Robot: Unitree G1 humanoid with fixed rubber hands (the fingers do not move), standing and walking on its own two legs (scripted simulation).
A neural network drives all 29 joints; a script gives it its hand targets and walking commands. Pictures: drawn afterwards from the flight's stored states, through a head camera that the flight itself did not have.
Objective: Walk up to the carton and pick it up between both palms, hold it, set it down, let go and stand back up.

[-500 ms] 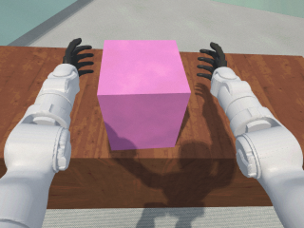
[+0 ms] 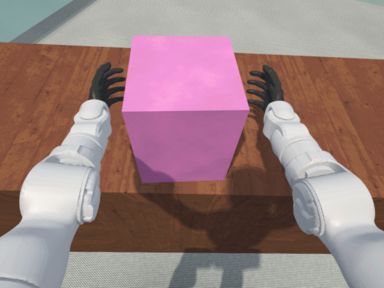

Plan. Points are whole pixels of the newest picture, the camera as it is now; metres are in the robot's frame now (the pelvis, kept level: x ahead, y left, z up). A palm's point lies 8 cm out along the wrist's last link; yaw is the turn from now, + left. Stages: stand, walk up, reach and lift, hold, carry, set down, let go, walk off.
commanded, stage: reach and lift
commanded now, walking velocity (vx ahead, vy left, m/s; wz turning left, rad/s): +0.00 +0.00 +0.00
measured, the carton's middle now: (182, 114) +0.47 +0.04 +0.07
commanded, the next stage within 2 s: none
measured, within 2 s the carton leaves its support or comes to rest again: neither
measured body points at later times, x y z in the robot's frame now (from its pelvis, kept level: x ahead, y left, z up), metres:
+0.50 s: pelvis +0.00 +0.01 +0.01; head +0.07 +0.04 +0.45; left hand +0.47 +0.20 +0.11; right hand +0.47 -0.10 +0.12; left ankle +0.00 +0.11 -0.74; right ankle -0.02 -0.09 -0.74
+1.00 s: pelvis +0.02 +0.01 +0.01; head +0.06 +0.04 +0.46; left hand +0.46 +0.19 +0.11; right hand +0.45 -0.11 +0.11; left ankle +0.00 +0.11 -0.74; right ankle -0.02 -0.09 -0.74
